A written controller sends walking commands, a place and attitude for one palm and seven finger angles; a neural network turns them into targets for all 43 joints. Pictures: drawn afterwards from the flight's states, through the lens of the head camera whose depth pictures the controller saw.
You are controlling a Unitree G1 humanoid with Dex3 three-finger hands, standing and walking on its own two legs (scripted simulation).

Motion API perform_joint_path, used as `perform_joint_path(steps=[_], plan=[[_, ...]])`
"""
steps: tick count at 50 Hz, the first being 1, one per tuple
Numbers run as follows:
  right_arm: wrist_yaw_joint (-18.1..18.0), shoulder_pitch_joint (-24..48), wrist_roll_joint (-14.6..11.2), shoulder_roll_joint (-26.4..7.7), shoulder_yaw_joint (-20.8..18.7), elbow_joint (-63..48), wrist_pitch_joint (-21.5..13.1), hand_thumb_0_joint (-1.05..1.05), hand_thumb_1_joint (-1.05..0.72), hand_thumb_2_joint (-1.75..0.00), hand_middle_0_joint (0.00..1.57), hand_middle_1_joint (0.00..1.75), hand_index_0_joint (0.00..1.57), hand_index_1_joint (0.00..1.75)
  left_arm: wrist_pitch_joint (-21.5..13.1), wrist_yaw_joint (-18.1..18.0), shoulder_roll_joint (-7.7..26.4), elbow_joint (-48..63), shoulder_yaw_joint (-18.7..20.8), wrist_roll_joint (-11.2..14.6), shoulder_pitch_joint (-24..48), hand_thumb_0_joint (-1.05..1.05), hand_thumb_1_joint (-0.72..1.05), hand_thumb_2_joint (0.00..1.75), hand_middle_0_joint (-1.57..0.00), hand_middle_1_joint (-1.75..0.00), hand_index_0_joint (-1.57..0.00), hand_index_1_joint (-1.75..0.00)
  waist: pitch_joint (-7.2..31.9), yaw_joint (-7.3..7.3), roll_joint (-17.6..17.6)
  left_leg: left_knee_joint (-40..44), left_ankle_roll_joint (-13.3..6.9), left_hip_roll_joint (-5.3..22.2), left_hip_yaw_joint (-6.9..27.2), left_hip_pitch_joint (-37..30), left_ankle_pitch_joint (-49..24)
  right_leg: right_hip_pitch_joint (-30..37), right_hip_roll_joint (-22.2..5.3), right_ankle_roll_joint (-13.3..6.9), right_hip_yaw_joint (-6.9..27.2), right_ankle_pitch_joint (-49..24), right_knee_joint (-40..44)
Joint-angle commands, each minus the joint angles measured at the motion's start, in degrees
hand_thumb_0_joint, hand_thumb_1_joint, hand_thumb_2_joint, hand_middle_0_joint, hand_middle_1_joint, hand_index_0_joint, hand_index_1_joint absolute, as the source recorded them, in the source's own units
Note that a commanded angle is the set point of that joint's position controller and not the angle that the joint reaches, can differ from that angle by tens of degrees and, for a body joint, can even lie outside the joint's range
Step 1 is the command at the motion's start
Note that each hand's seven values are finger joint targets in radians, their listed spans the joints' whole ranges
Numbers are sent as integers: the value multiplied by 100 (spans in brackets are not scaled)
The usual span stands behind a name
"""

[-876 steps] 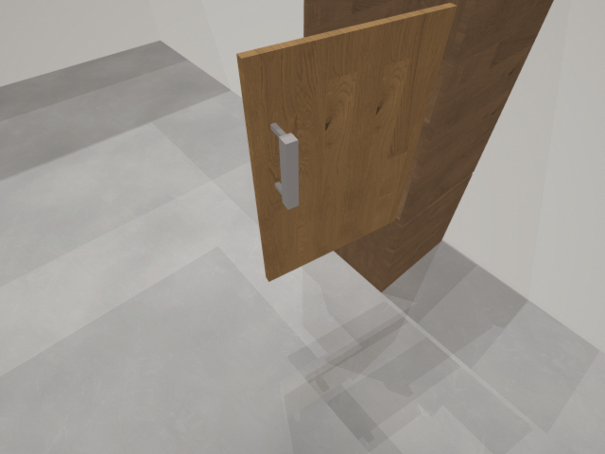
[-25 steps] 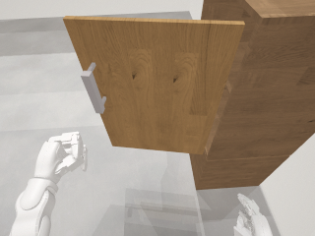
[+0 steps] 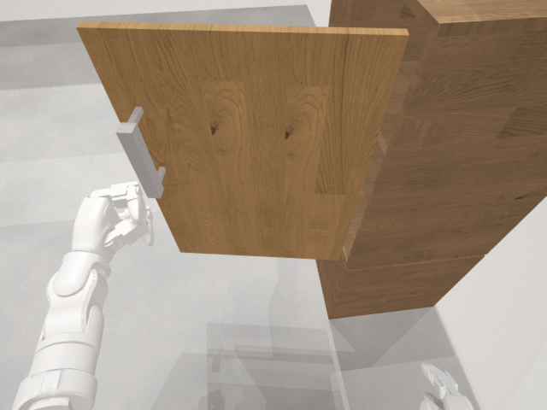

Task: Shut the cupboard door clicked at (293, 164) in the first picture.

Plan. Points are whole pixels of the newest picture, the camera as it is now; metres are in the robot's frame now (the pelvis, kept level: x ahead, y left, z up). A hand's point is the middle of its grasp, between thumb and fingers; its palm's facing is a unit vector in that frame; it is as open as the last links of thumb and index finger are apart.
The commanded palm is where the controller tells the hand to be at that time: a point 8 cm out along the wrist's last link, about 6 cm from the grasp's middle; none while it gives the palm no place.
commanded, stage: bring the fist close to the handle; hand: left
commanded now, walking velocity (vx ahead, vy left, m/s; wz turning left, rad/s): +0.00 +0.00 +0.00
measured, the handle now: (146, 154) +0.50 +0.24 +0.08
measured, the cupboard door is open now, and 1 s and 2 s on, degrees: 80 79 63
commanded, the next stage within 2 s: push the door shut along its arc in 0.64 s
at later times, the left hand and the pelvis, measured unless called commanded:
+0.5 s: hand (154, 193) +0.41 +0.20 +0.08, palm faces -0.01 -1.00 -0.01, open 3.1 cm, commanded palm +0.38 +0.26 +0.08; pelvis +0.00 +0.01 +0.00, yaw -2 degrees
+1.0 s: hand (154, 186) +0.43 +0.20 +0.08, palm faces -0.06 -1.00 -0.02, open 3.1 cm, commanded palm +0.42 +0.25 +0.08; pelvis +0.00 +0.01 +0.00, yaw -1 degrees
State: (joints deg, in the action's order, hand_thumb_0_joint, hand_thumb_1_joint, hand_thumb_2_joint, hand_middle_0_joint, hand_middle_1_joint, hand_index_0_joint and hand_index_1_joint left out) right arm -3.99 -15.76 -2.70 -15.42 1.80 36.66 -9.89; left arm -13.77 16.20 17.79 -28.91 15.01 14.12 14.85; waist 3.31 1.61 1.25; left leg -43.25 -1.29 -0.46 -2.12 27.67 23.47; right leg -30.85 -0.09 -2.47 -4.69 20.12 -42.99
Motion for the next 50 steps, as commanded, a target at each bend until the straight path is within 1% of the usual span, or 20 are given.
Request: perform_joint_path(steps=[1, 5, 7, 10, 12, 15, 17, 19, 22, 24, 26, 33, 34, 36, 39, 41, 42, 45, 47, 50], plan=[[-41, -13, -10, -775, -311, -675, -136, 0, -90, -90, 20, 30, 20, 30, -479, -30, 1516, 669, 584, 61, 2322, 0, 90, 90, -130, -150, -130, -150, 1595, 45, -30, 573, 11, 17, 211, -182, -1651, 1218, -107, 155, 455, -1676, 528], [-19, -161, 5, -790, -323, -658, -13, 0, -90, -90, 20, 30, 20, 30, -569, 53, 1573, 162, 593, -7, 2618, 0, 90, 90, -130, -150, -130, -150, 1782, 48, 40, 550, 10, 24, 213, -205, -1837, 1260, -82, 121, 436, -1867, 466], [-3, -214, -2, -785, -331, -617, 30, 0, -90, -90, 20, 30, 20, 30, -608, 96, 1441, -50, 439, -9, 3058, 0, 90, 90, -130, -150, -130, -150, 1709, 148, 140, 515, 21, 29, 219, -237, -1786, 1036, -66, 124, 422, -1821, 466], [1, -362, 4, -852, -342, -549, 137, 0, -90, -90, 20, 30, 20, 30, -642, 102, 1643, -604, 594, -36, 3305, 0, 90, 90, -130, -150, -130, -150, 1675, 195, -212, 501, -4, 34, 235, -32, -1674, 1037, -51, 138, 437, -1751, 480], [11, -421, 15, -856, -359, -515, 185, 0, -90, -90, 20, 30, 20, 30, -716, 117, 1680, -756, 583, -82, 3683, 0, 90, 90, -130, -150, -130, -150, 1811, 221, -18, 475, 3, 31, 236, -97, -1693, 948, -49, 125, 439, -1756, 435], [54, -503, 38, -829, -378, -574, 269, 0, -90, -90, 20, 30, 20, 30, -820, 123, 1653, -705, 578, -127, 3464, 0, 90, 90, -130, -150, -130, -150, 2141, 129, 245, 428, 4, 37, 239, -281, -2083, 1056, -30, 96, 426, -2042, 350], [72, -547, 34, -851, -405, -575, 314, 0, -90, -90, 20, 30, 20, 30, -853, 116, 1766, -755, 716, -93, 3389, 0, 90, 90, -130, -150, -130, -150, 2121, 111, 11, 436, 13, 62, 249, -194, -2143, 1108, -8, 108, 407, -2112, 345], [81, -567, 36, -850, -416, -618, 363, 0, -90, -90, 20, 30, 20, 30, -871, 100, 1753, -690, 746, -81, 3186, 0, 90, 90, -130, -150, -130, -150, 2133, 53, 59, 459, 9, 72, 256, -225, -2307, 1171, -2, 94, 387, -2195, 340], [96, -563, 20, -828, -417, -659, 403, 0, -90, -90, 20, 30, 20, 30, -877, 41, 1578, -483, 590, -89, 3225, 0, 90, 90, -130, -150, -130, -150, 2008, 135, 40, 514, 13, 84, 245, -256, -2263, 1033, 24, 118, 355, -2127, 382], [80, -590, 40, -852, -433, -647, 438, 0, -90, -90, 20, 30, 20, 30, -885, -35, 1788, -441, 808, -78, 3198, 0, 90, 90, -130, -150, -130, -150, 2022, 84, -19, 517, -6, 85, 241, -230, -2196, 1133, 36, 114, 384, -2113, 402], [80, -562, 35, -812, -426, -658, 448, 0, -90, -90, 20, 30, 20, 30, -925, -50, 1718, -242, 721, -125, 3275, 0, 90, 90, -130, -150, -130, -150, 2126, 113, 230, 533, 1, 77, 215, -343, -2215, 1116, 35, 114, 403, -2117, 407], [66, -531, 19, -795, -389, -575, 456, 0, -90, -90, 20, 30, 20, 30, -894, -77, 1392, -480, 386, -146, 3610, 0, 90, 90, -130, -150, -130, -150, 1805, 250, 317, 580, 46, 105, 317, -445, -1911, 696, 61, 93, 315, -1698, 460], [56, -561, 19, -817, -399, -536, 481, 0, -90, -90, 20, 30, 20, 30, -884, -101, 1501, -557, 462, -151, 3631, 0, 90, 90, -130, -150, -130, -150, 1771, 258, 116, 569, 21, 114, 328, -417, -1899, 749, 68, 89, 314, -1699, 474], [73, -518, 18, -786, -391, -618, 469, 0, -90, -90, 20, 30, 20, 30, -872, -89, 1369, -504, 404, -136, 3474, 0, 90, 90, -130, -150, -130, -150, 1968, 188, 233, 553, 30, 93, 297, -493, -2015, 834, 57, 92, 340, -1831, 448], [52, -574, 29, -855, -376, -544, 522, 0, -90, -90, 20, 30, 20, 30, -846, -60, 1605, -847, 507, -173, 3713, 0, 90, 90, -130, -150, -130, -150, 1785, 289, -202, 531, -7, 104, 288, -235, -1843, 865, 49, 113, 346, -1822, 447], [37, -553, 22, -842, -345, -551, 545, 0, -90, -90, 20, 30, 20, 30, -869, 21, 1738, -1031, 548, -212, 4053, 0, 90, 90, -130, -150, -130, -150, 1765, 308, -21, 519, -6, 73, 268, -150, -1681, 828, 34, 110, 394, -1733, 427], [28, -554, 10, -849, -331, -516, 545, 0, -90, -90, 20, 30, 20, 30, -897, 79, 1723, -1112, 422, -238, 4413, 0, 90, 90, -130, -150, -130, -150, 1695, 417, -10, 505, -11, 79, 286, -129, -1568, 703, 34, 116, 397, -1630, 438], [5, -617, 36, -863, -331, -474, 543, 0, -90, -90, 20, 30, 20, 30, -1029, 225, 1885, -1213, 468, -250, 4872, 0, 90, 90, -130, -150, -130, -150, 2083, 414, 371, 394, 4, 75, 340, -396, -1806, 652, 37, 76, 420, -1722, 341], [7, -653, 38, -875, -317, -469, 535, 0, -90, -90, 20, 30, 20, 30, -1060, 350, 1819, -1390, 390, -214, 4909, 0, 90, 90, -130, -150, -130, -150, 2155, 431, 375, 349, 36, 98, 392, -486, -1998, 531, 45, 69, 380, -1777, 293], [-8, -755, 45, -936, -317, -346, 555, 0, -90, -90, 20, 30, 20, 30, -1057, 469, 1816, -1749, 277, -196, 5415, 0, 90, 90, -130, -150, -130, -150, 1983, 612, 216, 278, 18, 115, 440, -368, -1829, 271, 64, 93, 373, -1622, 302]])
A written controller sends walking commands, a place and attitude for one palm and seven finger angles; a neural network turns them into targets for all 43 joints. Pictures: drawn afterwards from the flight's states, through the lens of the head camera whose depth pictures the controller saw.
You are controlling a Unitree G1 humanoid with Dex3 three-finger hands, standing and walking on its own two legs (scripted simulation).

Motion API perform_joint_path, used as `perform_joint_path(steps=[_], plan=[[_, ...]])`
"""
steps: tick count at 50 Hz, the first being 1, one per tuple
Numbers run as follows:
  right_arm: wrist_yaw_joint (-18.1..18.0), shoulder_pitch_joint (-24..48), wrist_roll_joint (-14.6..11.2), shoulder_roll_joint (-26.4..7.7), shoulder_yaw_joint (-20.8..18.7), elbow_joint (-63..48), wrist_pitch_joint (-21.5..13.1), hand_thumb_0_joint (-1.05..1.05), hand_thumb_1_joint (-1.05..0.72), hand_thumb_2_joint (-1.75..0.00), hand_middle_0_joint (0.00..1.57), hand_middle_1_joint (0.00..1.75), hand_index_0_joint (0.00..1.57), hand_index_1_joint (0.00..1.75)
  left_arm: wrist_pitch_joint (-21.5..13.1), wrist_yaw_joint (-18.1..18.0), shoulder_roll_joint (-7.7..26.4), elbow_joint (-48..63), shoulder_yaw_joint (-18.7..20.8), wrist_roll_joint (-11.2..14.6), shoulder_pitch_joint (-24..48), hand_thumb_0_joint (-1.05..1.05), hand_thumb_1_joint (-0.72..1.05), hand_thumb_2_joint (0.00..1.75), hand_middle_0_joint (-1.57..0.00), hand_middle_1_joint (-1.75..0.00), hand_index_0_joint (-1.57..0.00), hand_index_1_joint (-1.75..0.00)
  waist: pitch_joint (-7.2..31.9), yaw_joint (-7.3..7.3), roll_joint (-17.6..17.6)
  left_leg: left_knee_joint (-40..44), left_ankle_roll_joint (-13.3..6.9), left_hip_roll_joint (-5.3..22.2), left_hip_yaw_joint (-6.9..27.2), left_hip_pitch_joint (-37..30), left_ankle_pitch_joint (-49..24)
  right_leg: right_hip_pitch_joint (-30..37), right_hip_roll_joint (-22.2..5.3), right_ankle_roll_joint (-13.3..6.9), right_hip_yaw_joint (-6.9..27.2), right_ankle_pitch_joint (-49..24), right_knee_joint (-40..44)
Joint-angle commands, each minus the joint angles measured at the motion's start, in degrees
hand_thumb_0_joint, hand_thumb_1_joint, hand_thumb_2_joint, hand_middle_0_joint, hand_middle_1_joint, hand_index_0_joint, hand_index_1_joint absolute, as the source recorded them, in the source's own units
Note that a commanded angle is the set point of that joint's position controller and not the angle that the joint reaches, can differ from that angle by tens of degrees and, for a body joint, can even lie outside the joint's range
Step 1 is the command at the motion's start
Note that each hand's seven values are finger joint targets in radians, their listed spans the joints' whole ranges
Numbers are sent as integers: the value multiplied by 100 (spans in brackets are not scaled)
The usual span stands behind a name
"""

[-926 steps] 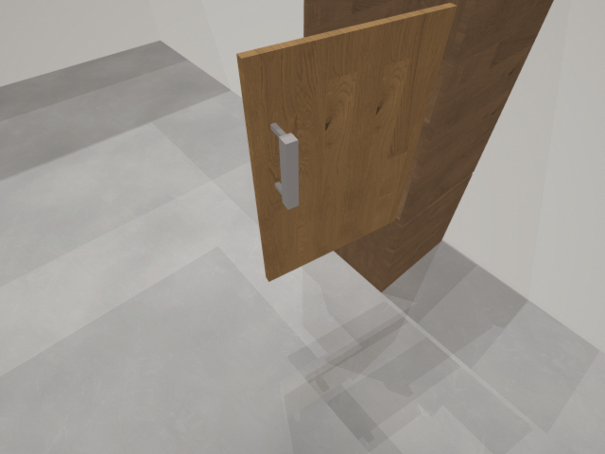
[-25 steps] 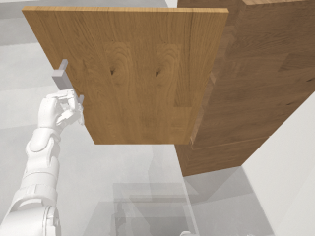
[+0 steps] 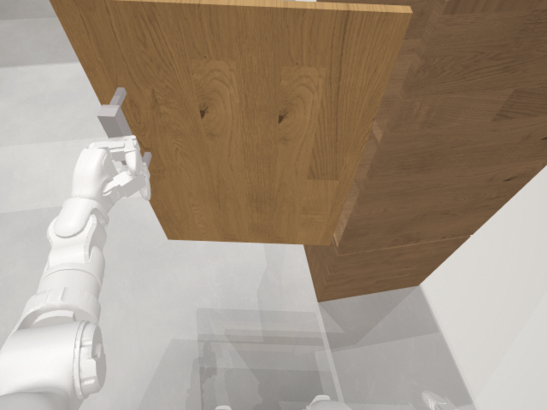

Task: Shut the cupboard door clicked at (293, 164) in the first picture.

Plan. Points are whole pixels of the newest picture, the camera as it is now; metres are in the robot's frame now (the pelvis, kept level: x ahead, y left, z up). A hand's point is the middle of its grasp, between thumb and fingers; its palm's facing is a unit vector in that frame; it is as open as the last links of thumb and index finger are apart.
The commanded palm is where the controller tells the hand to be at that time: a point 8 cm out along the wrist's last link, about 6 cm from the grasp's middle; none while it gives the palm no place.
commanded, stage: push the door shut along its arc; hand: left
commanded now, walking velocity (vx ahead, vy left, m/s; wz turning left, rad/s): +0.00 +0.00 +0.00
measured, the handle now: (131, 139) +0.51 +0.23 +0.08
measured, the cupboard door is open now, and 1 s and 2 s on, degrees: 79 63 53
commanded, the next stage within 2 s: pull the fist back off the door in 1.62 s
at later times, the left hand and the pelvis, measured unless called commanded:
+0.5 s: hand (157, 146) +0.49 +0.18 +0.09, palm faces -0.18 -0.98 +0.00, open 3.1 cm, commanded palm +0.49 +0.22 +0.09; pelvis -0.01 +0.00 -0.01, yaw +0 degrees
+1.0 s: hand (184, 122) +0.54 +0.14 +0.09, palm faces -0.33 -0.94 +0.02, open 3.1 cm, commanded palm +0.55 +0.19 +0.09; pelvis +0.00 +0.01 -0.02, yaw -1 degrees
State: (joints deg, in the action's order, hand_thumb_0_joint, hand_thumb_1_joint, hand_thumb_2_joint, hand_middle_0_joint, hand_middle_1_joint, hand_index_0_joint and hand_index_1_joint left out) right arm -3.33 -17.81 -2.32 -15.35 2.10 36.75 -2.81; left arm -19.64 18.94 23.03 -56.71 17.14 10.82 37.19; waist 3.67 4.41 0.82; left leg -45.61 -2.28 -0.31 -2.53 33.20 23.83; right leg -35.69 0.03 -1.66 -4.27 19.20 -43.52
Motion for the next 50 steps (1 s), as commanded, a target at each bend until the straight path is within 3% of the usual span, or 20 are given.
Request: perform_joint_path(steps=[1, 4, 6, 7, 9, 10, 11, 17, 18, 21, 25, 32, 36, 38, 39, 41, 42, 44, 48, 50], plan=[[-76, -570, 6, -963, -353, -333, -156, 0, -90, -90, 20, 30, 20, 30, -486, 228, 1322, 1057, 37, 130, 3356, 0, 90, 90, -130, -150, -130, -150, 2035, 385, 236, 515, 107, 92, 488, -911, -1773, 746, 47, 19, 340, -1483, 359], [-89, -645, 16, -1012, -351, -274, -153, 0, -90, -90, 20, 30, 20, 30, -490, 325, 1435, 829, 28, 86, 3635, 0, 90, 90, -130, -150, -130, -150, 2048, 446, 422, 456, 95, 82, 526, -856, -1677, 600, 44, -7, 351, -1368, 319], [-78, -727, 34, -1038, -371, -238, -151, 0, -90, -90, 20, 30, 20, 30, -486, 415, 1521, 782, 93, 108, 3678, 0, 90, 90, -130, -150, -130, -150, 2373, 447, 339, 398, 97, 84, 554, -946, -1858, 686, 44, 10, 361, -1505, 296], [-76, -726, 27, -1038, -352, -234, -143, 0, -90, -90, 20, 30, 20, 30, -456, 473, 1472, 678, 7, 109, 3701, 0, 90, 90, -130, -150, -130, -150, 2322, 491, 399, 379, 90, 79, 529, -893, -1800, 629, 48, 12, 366, -1477, 302], [-99, -830, 38, -1093, -351, -163, -106, 0, -90, -90, 20, 30, 20, 30, -420, 546, 1764, 480, 190, 99, 3877, 0, 90, 90, -130, -150, -130, -150, 2301, 517, 372, 322, 69, 80, 539, -737, -1791, 626, 56, 0, 385, -1501, 265], [-85, -842, 32, -1068, -335, -173, -107, 0, -90, -90, 20, 30, 20, 30, -405, 603, 1588, 502, 0, 95, 3993, 0, 90, 90, -130, -150, -130, -150, 2284, 586, 434, 327, 73, 86, 552, -789, -1865, 538, 62, 10, 359, -1529, 262], [-77, -894, 54, -1098, -360, -169, -101, 0, -90, -90, 20, 30, 20, 30, -410, 637, 1701, 490, 117, 88, 3972, 0, 90, 90, -130, -150, -130, -150, 2394, 528, 452, 320, 92, 97, 587, -850, -1928, 517, 67, 3, 345, -1518, 238], [-54, -1061, 79, -1152, -367, -145, -28, 0, -90, -90, 20, 30, 20, 30, -319, 755, 1837, 201, 152, 47, 4166, 0, 90, 90, -130, -150, -130, -150, 2429, 618, 536, 217, 81, 116, 607, -826, -1947, 248, 108, -4, 321, -1406, 202], [-49, -1091, 79, -1154, -356, -131, -20, 0, -90, -90, 20, 30, 20, 30, -298, 769, 1829, 192, 90, 30, 4377, 0, 90, 90, -130, -150, -130, -150, 2362, 694, 524, 205, 64, 108, 585, -717, -1847, 229, 105, 10, 336, -1377, 209], [-52, -1201, 88, -1201, -367, -135, 22, 0, -90, -90, 20, 30, 20, 30, -265, 806, 2142, 61, 286, -32, 4499, 0, 90, 90, -130, -150, -130, -150, 2480, 691, 501, 141, 49, 105, 593, -641, -1889, 260, 124, 9, 357, -1423, 172], [-39, -1255, 109, -1198, -339, -129, 58, 0, -90, -90, 20, 30, 20, 30, -210, 890, 2145, -66, 184, -93, 4711, 0, 90, 90, -130, -150, -130, -150, 2484, 765, 744, 54, 57, 120, 604, -684, -1982, 46, 150, -4, 317, -1408, 113], [-63, -1407, 117, -1256, -326, -88, 84, 0, -90, -90, 20, 30, 20, 30, -38, 1039, 2265, -471, 115, -164, 5167, 0, 90, 90, -130, -150, -130, -150, 2418, 975, 604, -104, 19, 137, 613, -444, -1837, -227, 183, 14, 326, -1274, 80], [-67, -1524, 161, -1296, -345, -63, 83, 0, -90, -90, 20, 30, 20, 30, 1, 1137, 2445, -410, 218, -194, 5411, 0, 90, 90, -130, -150, -130, -150, 2884, 964, 930, -268, 54, 153, 671, -764, -2301, -372, 207, -12, 302, -1503, -54], [-56, -1549, 169, -1286, -351, -49, 101, 0, -90, -90, 20, 30, 20, 30, 58, 1188, 2308, -478, 100, -208, 5453, 0, 90, 90, -130, -150, -130, -150, 2825, 1030, 827, -317, 49, 170, 679, -739, -2352, -460, 222, -7, 275, -1528, -78], [-71, -1582, 160, -1283, -350, -42, 101, 0, -90, -90, 20, 30, 20, 30, 36, 1218, 2191, -352, 31, -121, 5608, 0, 90, 90, -130, -150, -130, -150, 2922, 1052, 994, -360, 71, 172, 713, -950, -2645, -560, 235, -34, 229, -1643, -133], [-62, -1623, 190, -1316, -363, -8, 126, 0, -90, -90, 20, 30, 20, 30, 89, 1217, 2459, -400, 212, -194, 5626, 0, 90, 90, -130, -150, -130, -150, 2968, 1011, 1067, -393, 111, 215, 765, -1037, -2730, -716, 240, -27, 209, -1567, -153], [-49, -1605, 194, -1283, -357, -15, 130, 0, -90, -90, 20, 30, 20, 30, 127, 1217, 2285, -423, 69, -213, 5644, 0, 90, 90, -130, -150, -130, -150, 2884, 1041, 1075, -398, 99, 210, 750, -1016, -2720, -760, 248, -26, 199, -1556, -144], [-59, -1676, 192, -1302, -360, -47, 144, 0, -90, -90, 20, 30, 20, 30, 149, 1193, 2325, -386, 181, -156, 5675, 0, 90, 90, -130, -150, -130, -150, 3040, 1010, 1041, -437, 115, 213, 789, -1119, -2996, -743, 261, -51, 164, -1677, -215], [-55, -1710, 209, -1307, -346, -13, 164, 0, -90, -90, 20, 30, 20, 30, 275, 1054, 2341, -653, 84, -344, 6004, 0, 90, 90, -130, -150, -130, -150, 2641, 1186, 818, -450, 73, 220, 767, -729, -2465, -942, 265, -2, 176, -1402, -175], [-61, -1736, 238, -1314, -332, -11, 150, 0, -90, -90, 20, 30, 20, 30, 262, 1019, 2579, -574, 234, -361, 6229, 0, 90, 90, -130, -150, -130, -150, 2910, 1152, 1081, -518, 94, 214, 761, -857, -2667, -886, 273, -21, 177, -1532, -244]])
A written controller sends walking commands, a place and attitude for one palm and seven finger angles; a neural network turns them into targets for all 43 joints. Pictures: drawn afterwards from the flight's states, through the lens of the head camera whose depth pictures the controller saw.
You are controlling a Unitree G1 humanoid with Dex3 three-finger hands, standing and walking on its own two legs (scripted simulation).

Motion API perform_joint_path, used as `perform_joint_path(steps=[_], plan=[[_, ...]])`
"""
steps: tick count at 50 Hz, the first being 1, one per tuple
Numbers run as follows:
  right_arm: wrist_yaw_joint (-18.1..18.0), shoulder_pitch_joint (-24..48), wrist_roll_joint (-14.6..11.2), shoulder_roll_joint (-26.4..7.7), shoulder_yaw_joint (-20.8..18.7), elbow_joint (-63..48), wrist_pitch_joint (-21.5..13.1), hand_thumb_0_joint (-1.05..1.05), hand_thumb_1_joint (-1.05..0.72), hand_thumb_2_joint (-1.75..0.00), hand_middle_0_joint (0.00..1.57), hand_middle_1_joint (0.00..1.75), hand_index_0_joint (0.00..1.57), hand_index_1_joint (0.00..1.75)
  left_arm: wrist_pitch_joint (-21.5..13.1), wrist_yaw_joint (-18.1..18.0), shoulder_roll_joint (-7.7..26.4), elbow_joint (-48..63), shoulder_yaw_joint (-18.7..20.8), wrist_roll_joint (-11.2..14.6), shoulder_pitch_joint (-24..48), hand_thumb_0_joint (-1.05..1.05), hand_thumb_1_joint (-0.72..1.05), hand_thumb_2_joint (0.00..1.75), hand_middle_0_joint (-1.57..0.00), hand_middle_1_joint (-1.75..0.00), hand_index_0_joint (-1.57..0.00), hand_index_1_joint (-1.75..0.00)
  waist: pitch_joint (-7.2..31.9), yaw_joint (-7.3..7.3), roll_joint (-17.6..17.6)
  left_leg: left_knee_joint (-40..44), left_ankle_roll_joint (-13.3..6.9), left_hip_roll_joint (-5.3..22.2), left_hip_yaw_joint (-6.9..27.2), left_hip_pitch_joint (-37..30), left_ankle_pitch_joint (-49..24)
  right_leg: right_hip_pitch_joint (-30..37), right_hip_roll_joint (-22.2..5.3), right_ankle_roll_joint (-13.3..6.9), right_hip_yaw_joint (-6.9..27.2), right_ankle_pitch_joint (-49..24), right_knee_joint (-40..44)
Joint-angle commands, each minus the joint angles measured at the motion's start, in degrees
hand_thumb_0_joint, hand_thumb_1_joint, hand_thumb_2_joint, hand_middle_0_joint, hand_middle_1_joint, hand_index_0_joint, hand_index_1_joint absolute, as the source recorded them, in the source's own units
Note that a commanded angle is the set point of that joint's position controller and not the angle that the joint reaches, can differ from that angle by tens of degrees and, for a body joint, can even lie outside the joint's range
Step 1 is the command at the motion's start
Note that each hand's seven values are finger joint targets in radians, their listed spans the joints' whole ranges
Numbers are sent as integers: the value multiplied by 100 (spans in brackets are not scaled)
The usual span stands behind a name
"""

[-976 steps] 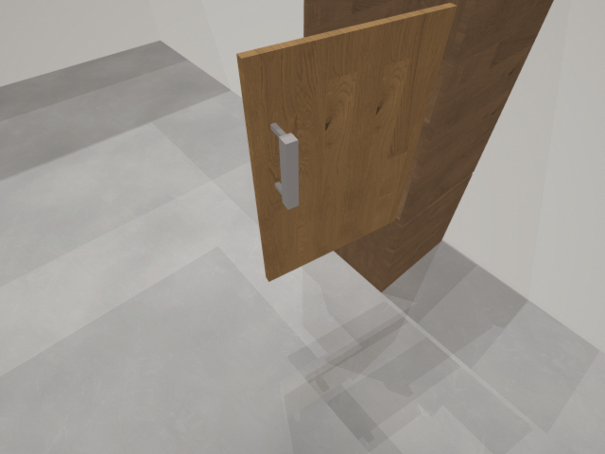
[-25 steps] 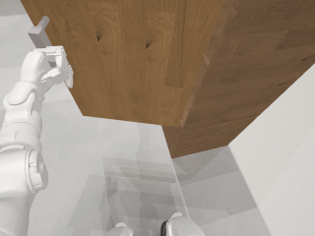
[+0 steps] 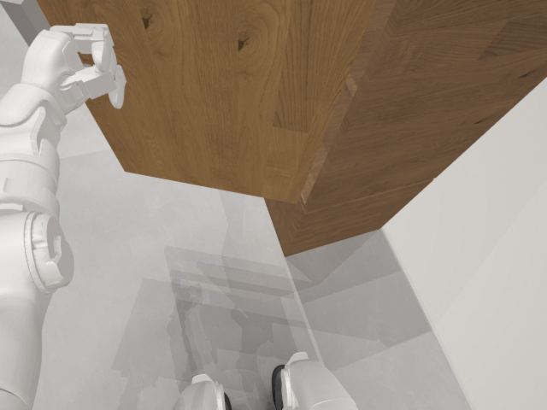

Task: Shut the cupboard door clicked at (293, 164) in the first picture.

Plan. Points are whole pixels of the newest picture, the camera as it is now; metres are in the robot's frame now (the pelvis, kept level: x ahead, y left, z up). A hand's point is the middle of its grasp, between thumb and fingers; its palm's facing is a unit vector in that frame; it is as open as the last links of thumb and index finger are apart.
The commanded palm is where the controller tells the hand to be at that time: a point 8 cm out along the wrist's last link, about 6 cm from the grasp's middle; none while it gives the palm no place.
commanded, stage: push the door shut along its arc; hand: left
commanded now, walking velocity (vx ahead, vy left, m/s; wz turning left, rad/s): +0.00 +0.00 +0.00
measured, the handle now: (57, 42) +0.61 +0.22 +0.11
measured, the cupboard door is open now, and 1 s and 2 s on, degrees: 63 53 53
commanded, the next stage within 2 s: pull the fist back off the door in 0.62 s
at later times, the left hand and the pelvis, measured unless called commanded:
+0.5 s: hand (136, 52) +0.58 +0.12 +0.12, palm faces -0.37 -0.93 +0.01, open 3.1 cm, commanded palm +0.60 +0.15 +0.11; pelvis +0.01 -0.01 -0.01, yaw -1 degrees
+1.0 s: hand (165, 41) +0.62 +0.08 +0.10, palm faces +0.04 -1.00 -0.03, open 3.1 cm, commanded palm +0.58 +0.12 +0.11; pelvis +0.00 -0.01 -0.01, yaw +0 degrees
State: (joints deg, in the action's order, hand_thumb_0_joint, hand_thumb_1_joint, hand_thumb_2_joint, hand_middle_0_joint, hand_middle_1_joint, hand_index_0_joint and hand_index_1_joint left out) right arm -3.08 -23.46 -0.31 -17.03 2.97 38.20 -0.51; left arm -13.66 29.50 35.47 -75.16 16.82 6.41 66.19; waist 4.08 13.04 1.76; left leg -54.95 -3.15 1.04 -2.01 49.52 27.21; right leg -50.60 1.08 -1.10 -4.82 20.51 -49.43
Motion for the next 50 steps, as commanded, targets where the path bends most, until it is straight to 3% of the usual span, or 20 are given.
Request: perform_joint_path(steps=[1, 5, 7, 11, 14, 16, 17, 19, 21, 25, 28, 31, 36, 37, 39, 41, 42, 45, 49, 50], plan=[[-87, -1215, 38, -1151, -416, -181, -83, 0, -90, -90, 20, 30, 20, 30, -339, -32, 1383, 1242, 298, 39, 3287, 0, 90, 90, -130, -150, -130, -150, 3010, 275, 967, 387, 192, 75, 739, -2501, -3107, 622, 164, -84, 234, -1712, 296], [-89, -1263, 55, -1134, -382, -205, -58, 0, -90, -90, 20, 30, 20, 30, -259, -44, 1515, 885, 321, -89, 3290, 0, 90, 90, -130, -150, -130, -150, 2862, 344, 847, 273, 169, 74, 672, -2172, -3112, 658, 191, -65, 231, -1862, 215], [-85, -1319, 69, -1145, -385, -271, -36, 0, -90, -90, 20, 30, 20, 30, -229, -55, 1773, 920, 458, -179, 3266, 0, 90, 90, -130, -150, -130, -150, 3020, 306, 776, 240, 147, 51, 611, -1975, -3057, 913, 191, -61, 267, -1999, 187], [-68, -1370, 71, -1127, -431, -311, -16, 0, -90, -90, 20, 30, 20, 30, -213, 53, 1705, 1133, 459, -153, 3184, 0, 90, 90, -130, -150, -130, -150, 3390, 251, 921, 170, 168, 73, 599, -2266, -3468, 963, 214, -57, 270, -2300, 140], [-103, -1424, 67, -1125, -430, -186, -10, 0, -90, -90, 20, 30, 20, 30, -118, 88, 1315, 1026, 115, -91, 3650, 0, 90, 90, -130, -150, -130, -150, 3033, 500, 827, 165, 120, 69, 591, -2167, -3233, 731, 241, -57, 224, -2166, 201], [-104, -1451, 84, -1151, -429, -129, -6, 0, -90, -90, 20, 30, 20, 30, -71, 81, 1483, 985, 181, -140, 3759, 0, 90, 90, -130, -150, -130, -150, 3102, 496, 919, 125, 132, 75, 600, -2173, -3210, 668, 247, -60, 239, -2125, 196], [-89, -1439, 102, -1128, -427, -89, -25, 0, -90, -90, 20, 30, 20, 30, -27, 94, 1261, 935, 12, -130, 3831, 0, 90, 90, -130, -150, -130, -150, 3047, 548, 873, 119, 117, 58, 592, -2118, -3145, 681, 254, -60, 230, -2131, 205], [-100, -1485, 104, -1145, -431, -59, -53, 0, -90, -90, 20, 30, 20, 30, -65, 118, 1328, 1144, 84, -48, 4005, 0, 90, 90, -130, -150, -130, -150, 3286, 544, 1017, 66, 110, 53, 584, -2296, -3361, 695, 274, -93, 202, -2248, 143], [-92, -1424, 111, -1135, -445, 30, -71, 0, -90, -90, 20, 30, 20, 30, -29, 156, 1052, 1048, -149, -62, 4063, 0, 90, 90, -130, -150, -130, -150, 3214, 605, 1115, 28, 123, 68, 613, -2397, -3352, 446, 271, -80, 198, -2148, 165], [-105, -1379, 114, -1162, -384, 146, -104, 0, -90, -90, 20, 30, 20, 30, 47, 125, 1208, 745, -144, -89, 4350, 0, 90, 90, -130, -150, -130, -150, 2903, 697, 1119, -64, 106, 58, 588, -2062, -3009, 308, 287, -92, 155, -1910, 121], [-101, -1388, 120, -1156, -400, 218, -158, 0, -90, -90, 20, 30, 20, 30, 60, 94, 876, 727, -394, -132, 4590, 0, 90, 90, -130, -150, -130, -150, 2944, 799, 1277, -147, 94, 85, 625, -2164, -3042, 11, 280, -88, 116, -1800, 44], [-83, -1410, 144, -1164, -423, 298, -197, 0, -90, -90, 20, 30, 20, 30, 21, 92, 734, 933, -502, -135, 4865, 0, 90, 90, -130, -150, -130, -150, 3327, 825, 1504, -255, 103, 102, 715, -2588, -3472, -222, 305, -107, 72, -1861, -72], [-87, -1352, 136, -1179, -392, 363, -246, 0, -90, -90, 20, 30, 20, 30, 138, 105, 622, 702, -599, -163, 5009, 0, 90, 90, -130, -150, -130, -150, 3241, 904, 1409, -360, 78, 79, 702, -2359, -3239, -355, 314, -112, 30, -1740, -153], [11, -1761, 235, -959, -271, 72, -281, 0, -90, -90, 20, 30, 20, 30, 328, -1075, 1039, 580, 789, 194, 5078, 0, 90, 90, -130, -150, -130, -150, 3071, 711, 1558, -244, 149, 169, 807, -1604, -2985, -55, 213, -96, 168, -1730, 27], [232, -1962, 362, -958, -280, -19, -283, 0, -90, -90, 20, 30, 20, 30, 338, -2187, 825, 575, 743, -108, 4841, 0, 90, 90, -130, -150, -130, -150, 3255, 790, 1087, -147, 163, 180, 937, -1492, -3043, 214, 187, 1, 137, -1789, -53], [487, -2056, 541, -876, -357, -116, -241, 0, -90, -90, 20, 30, 20, 30, 62, -3072, 294, 1029, 523, -545, 4707, 0, 90, 90, -130, -150, -130, -150, 3513, 685, 1422, -225, 223, 170, 926, -1801, -3479, 62, 151, 36, 159, -1972, -106], [601, -2116, 619, -882, -390, -123, -211, 0, -90, -90, 20, 30, 20, 30, -162, -3398, 334, 1280, 424, -876, 4662, 0, 90, 90, -130, -150, -130, -150, 3673, 654, 1512, -267, 263, 184, 968, -1970, -3655, -2, 141, 35, 154, -1978, -165], [753, -2204, 609, -932, -488, -46, -56, 0, -90, -90, 20, 30, 20, 30, -426, -3448, 154, 1104, 61, -1266, 4498, 0, 90, 90, -130, -150, -130, -150, 3691, 734, 1348, -137, 265, 143, 905, -2111, -3645, 252, 163, 20, 191, -2142, -34], [661, -2187, 478, -978, -456, -131, 77, 0, -90, -90, 20, 30, 20, 30, -313, -3048, 692, 881, 468, -1026, 4324, 0, 90, 90, -130, -150, -130, -150, 3620, 617, 1007, 208, 142, 6, 661, -1615, -2801, 1196, 177, 9, 293, -2225, 259], [650, -2146, 455, -946, -440, -189, 79, 0, -90, -90, 20, 30, 20, 30, -361, -2995, 805, 1044, 583, -966, 4265, 0, 90, 90, -130, -150, -130, -150, 3721, 495, 1084, 285, 144, -20, 612, -1589, -2798, 1429, 179, 0, 333, -2327, 295]])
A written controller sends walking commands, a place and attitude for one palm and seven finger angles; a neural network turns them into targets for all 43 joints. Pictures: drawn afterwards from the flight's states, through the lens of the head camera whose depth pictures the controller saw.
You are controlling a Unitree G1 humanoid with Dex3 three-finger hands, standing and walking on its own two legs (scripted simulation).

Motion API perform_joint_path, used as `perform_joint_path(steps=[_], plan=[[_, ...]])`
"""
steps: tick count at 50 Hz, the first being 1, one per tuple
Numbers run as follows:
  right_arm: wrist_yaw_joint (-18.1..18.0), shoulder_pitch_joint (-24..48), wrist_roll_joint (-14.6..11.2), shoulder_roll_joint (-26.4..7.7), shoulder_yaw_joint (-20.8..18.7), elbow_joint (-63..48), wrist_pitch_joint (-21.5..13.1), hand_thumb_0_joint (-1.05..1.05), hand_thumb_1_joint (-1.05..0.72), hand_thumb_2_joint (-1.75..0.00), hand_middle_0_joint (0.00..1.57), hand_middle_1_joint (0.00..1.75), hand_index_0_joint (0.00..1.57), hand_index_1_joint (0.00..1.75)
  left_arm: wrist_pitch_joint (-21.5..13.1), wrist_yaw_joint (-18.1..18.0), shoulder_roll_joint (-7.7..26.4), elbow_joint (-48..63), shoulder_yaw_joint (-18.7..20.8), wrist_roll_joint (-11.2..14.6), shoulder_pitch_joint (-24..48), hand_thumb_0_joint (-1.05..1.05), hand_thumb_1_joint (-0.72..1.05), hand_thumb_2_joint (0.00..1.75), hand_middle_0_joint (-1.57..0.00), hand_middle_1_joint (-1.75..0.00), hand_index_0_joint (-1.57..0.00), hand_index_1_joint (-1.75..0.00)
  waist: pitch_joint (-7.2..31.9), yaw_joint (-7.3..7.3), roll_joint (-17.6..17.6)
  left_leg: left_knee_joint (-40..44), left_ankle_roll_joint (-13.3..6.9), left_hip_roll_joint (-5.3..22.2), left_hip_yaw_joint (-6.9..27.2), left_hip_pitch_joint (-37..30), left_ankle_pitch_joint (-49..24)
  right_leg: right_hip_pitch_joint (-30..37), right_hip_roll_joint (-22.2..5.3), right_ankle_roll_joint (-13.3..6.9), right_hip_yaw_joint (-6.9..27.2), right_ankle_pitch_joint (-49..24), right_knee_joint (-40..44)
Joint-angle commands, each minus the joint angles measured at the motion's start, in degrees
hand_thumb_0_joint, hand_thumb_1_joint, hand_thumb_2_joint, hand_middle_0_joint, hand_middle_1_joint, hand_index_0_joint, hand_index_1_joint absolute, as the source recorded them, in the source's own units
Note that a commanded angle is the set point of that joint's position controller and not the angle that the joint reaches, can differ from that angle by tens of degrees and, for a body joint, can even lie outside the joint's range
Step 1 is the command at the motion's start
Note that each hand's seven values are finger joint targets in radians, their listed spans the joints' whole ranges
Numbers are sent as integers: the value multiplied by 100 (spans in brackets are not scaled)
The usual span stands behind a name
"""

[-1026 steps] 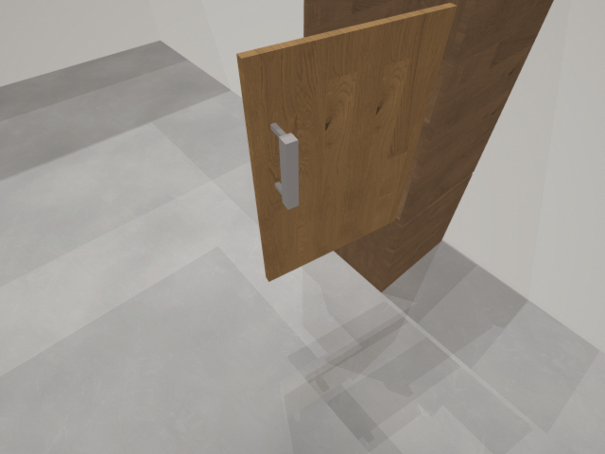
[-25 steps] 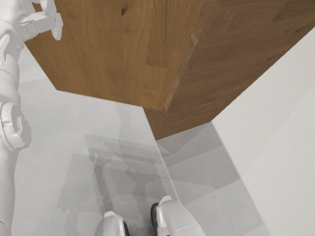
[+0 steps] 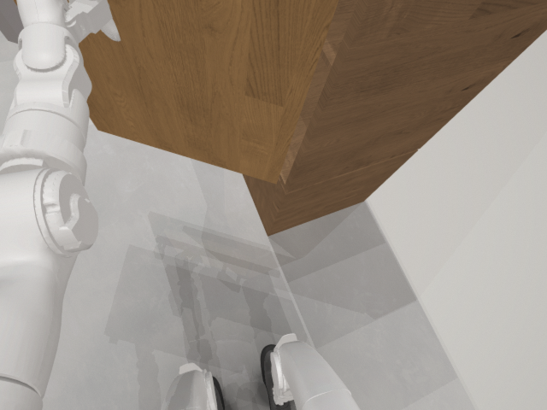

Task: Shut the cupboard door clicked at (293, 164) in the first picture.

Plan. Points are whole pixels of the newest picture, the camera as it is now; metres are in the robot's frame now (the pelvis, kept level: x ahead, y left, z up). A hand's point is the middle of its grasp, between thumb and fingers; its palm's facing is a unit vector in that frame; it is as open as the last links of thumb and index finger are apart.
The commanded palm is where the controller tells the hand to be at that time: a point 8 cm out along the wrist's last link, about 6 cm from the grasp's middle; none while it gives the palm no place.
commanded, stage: pull the fist back off the door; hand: left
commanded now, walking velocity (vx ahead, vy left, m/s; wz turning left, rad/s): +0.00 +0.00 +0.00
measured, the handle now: out of the picture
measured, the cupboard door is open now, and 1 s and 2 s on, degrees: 53 53 53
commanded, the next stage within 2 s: draw the hand back to the body in 0.60 s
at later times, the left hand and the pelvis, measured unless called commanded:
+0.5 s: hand (98, 63) +0.53 +0.11 +0.12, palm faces +0.02 -1.00 -0.01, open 3.1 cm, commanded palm +0.50 +0.15 +0.13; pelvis +0.01 +0.00 +0.03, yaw +0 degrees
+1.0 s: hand (55, 105) +0.45 +0.13 +0.15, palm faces +0.04 -1.00 -0.02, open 3.1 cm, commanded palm +0.40 +0.19 +0.16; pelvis +0.01 -0.01 +0.04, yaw -1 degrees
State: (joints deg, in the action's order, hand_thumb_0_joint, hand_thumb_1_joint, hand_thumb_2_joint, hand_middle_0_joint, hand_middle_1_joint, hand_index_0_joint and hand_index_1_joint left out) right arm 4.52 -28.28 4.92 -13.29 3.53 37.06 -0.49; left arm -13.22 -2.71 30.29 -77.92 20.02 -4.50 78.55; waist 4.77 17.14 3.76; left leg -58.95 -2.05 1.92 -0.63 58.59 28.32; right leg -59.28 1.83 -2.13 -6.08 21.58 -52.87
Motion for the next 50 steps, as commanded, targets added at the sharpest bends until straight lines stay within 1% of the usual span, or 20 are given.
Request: perform_joint_path(steps=[1, 3, 6, 8, 12, 16, 20, 21, 26, 29, 31, 33, 34, 36, 39, 40, 43, 45, 47, 50], plan=[[-121, -1649, -84, -1289, -502, -127, 76, 0, -90, -90, 20, 30, 20, 30, -491, 256, 1422, 1482, 396, 169, 2801, 0, 90, 90, -130, -150, -130, -150, 3785, -35, 841, 734, 34, -107, 446, -2548, -3017, 2525, 108, 93, 471, -2590, 646], [-98, -1580, -97, -1205, -528, -175, 43, 0, -90, -90, 20, 30, 20, 30, -711, 283, 1056, 1789, 271, 296, 2345, 0, 90, 90, -130, -150, -130, -150, 3751, -174, 897, 827, 59, -111, 384, -2763, -3226, 2679, 121, 83, 462, -2819, 715], [-105, -1566, -140, -1219, -554, -145, 64, 0, -90, -90, 20, 30, 20, 30, -807, 277, 986, 1397, 371, 404, 1494, 0, 90, 90, -130, -150, -130, -150, 3090, -243, 213, 1016, 16, -137, 255, -2285, -2870, 2975, 130, 119, 494, -2807, 885], [-113, -1517, -173, -1213, -587, -191, 91, 0, -90, -90, 20, 30, 20, 30, -841, 285, 970, 1504, 391, 426, 1251, 0, 90, 90, -130, -150, -130, -150, 2914, -311, 3, 1148, -11, -176, 137, -2048, -2632, 3312, 106, 132, 550, -2890, 964], [-124, -1340, -228, -1157, -653, -262, 100, 0, -90, -90, 20, 30, 20, 30, -1069, 341, 683, 1933, 298, 536, 696, 0, 90, 90, -130, -150, -130, -150, 2944, -528, 142, 1244, 9, -215, 42, -2368, -2846, 3485, 88, 115, 568, -3118, 992], [-157, -1158, -278, -1142, -701, -194, 108, 0, -90, -90, 20, 30, 20, 30, -1167, 433, 152, 2057, -71, 688, 628, 0, 90, 90, -130, -150, -130, -150, 2657, -471, 150, 1301, 21, -208, 47, -2728, -2808, 3157, 76, 130, 522, -2903, 1077], [-214, -941, -312, -1134, -726, -152, 91, 0, -90, -90, 20, 30, 20, 30, -1338, 414, 33, 2442, -176, 792, 793, 0, 90, 90, -130, -150, -130, -150, 2843, -524, 381, 1316, 65, -192, 129, -3191, -2930, 3003, 55, 114, 500, -2766, 1040], [-212, -869, -323, -1092, -719, -160, 79, 0, -90, -90, 20, 30, 20, 30, -1371, 418, -267, 2487, -407, 806, 707, 0, 90, 90, -130, -150, -130, -150, 2850, -513, 342, 1305, 74, -186, 158, -3290, -3018, 2927, 53, 114, 473, -2762, 1018], [-244, -582, -368, -1085, -718, -150, 70, 0, -90, -90, 20, 30, 20, 30, -1368, 357, -530, 2310, -574, 829, 400, 0, 90, 90, -130, -150, -130, -150, 2554, -557, 130, 1343, 86, -184, 179, -3231, -2828, 2783, 31, 115, 445, -2552, 1004], [-286, -494, -372, -1100, -699, -128, 57, 0, -90, -90, 20, 30, 20, 30, -1393, 259, -509, 2366, -608, 825, 840, 0, 90, 90, -130, -150, -130, -150, 2472, -469, 121, 1343, 89, -191, 233, -3232, -2694, 2655, 12, 117, 444, -2392, 970], [-311, -426, -371, -1117, -682, -94, 35, 0, -90, -90, 20, 30, 20, 30, -1394, 194, -281, 2203, -433, 801, 887, 0, 90, 90, -130, -150, -130, -150, 2523, -471, -95, 1347, 85, -201, 246, -3060, -2501, 2746, -5, 131, 478, -2317, 960], [-312, -350, -364, -1093, -651, -96, -6, 0, -90, -90, 20, 30, 20, 30, -1375, 178, -475, 2016, -602, 762, 964, 0, 90, 90, -130, -150, -130, -150, 2374, -411, -74, 1342, 77, -221, 236, -2920, -2307, 2644, -14, 132, 491, -2195, 967], [-329, -402, -357, -1123, -648, -99, -24, 0, -90, -90, 20, 30, 20, 30, -1405, 155, -266, 1990, -422, 760, 998, 0, 90, 90, -130, -150, -130, -150, 2433, -436, -104, 1317, 66, -239, 247, -2902, -2384, 2708, -14, 125, 497, -2254, 926], [-339, -339, -358, -1127, -619, -133, -29, 0, -90, -90, 20, 30, 20, 30, -1378, 176, -68, 1778, -287, 727, 793, 0, 90, 90, -130, -150, -130, -150, 2548, -497, -156, 1315, 62, -250, 204, -2693, -2251, 2869, -31, 134, 553, -2256, 917], [-329, -326, -389, -1107, -644, -428, -9, 0, -90, -90, 20, 30, 20, 30, -1426, 344, 185, 2253, 83, 798, -308, 0, 90, 90, -130, -150, -130, -150, 3346, -1020, -19, 1386, 90, -261, 125, -3047, -3022, 3588, -15, 86, 546, -2887, 808], [-321, -266, -422, -1060, -630, -494, 9, 0, -90, -90, 20, 30, 20, 30, -1401, 446, 157, 2465, 39, 838, -569, 0, 90, 90, -130, -150, -130, -150, 3357, -1095, -2, 1428, 99, -241, 81, -3071, -3127, 3738, -19, 93, 547, -3027, 849], [-347, -126, -544, -1011, -672, -737, 76, 0, -90, -90, 20, 30, 20, 30, -1216, 692, 54, 3272, 11, 1049, -1409, 0, 90, 90, -130, -150, -130, -150, 3184, -1280, -402, 1664, 36, -235, -63, -2923, -3175, 4447, 6, 99, 580, -3456, 1035], [-376, 48, -638, -971, -675, -860, 48, 0, -90, -90, 20, 30, 20, 30, -1064, 804, -184, 4027, -125, 1280, -1957, 0, 90, 90, -130, -150, -130, -150, 2986, -1354, -269, 1825, 17, -195, -98, -3196, -3347, 4543, 15, 98, 545, -3532, 1202], [-413, 183, -688, -946, -688, -871, 2, 0, -90, -90, 20, 30, 20, 30, -902, 872, -334, 4657, -233, 1452, -2323, 0, 90, 90, -130, -150, -130, -150, 2681, -1342, -516, 1994, -13, -190, -141, -3270, -3120, 4694, 10, 123, 536, -3487, 1395], [-507, 475, -745, -897, -660, -850, -120, 0, -90, -90, 20, 30, 20, 30, -700, 938, -531, 5433, -473, 1555, -2703, 0, 90, 90, -130, -150, -130, -150, 2177, -1350, -178, 2222, -18, -183, -146, -3645, -2907, 4522, -15, 129, 502, -3146, 1648]])
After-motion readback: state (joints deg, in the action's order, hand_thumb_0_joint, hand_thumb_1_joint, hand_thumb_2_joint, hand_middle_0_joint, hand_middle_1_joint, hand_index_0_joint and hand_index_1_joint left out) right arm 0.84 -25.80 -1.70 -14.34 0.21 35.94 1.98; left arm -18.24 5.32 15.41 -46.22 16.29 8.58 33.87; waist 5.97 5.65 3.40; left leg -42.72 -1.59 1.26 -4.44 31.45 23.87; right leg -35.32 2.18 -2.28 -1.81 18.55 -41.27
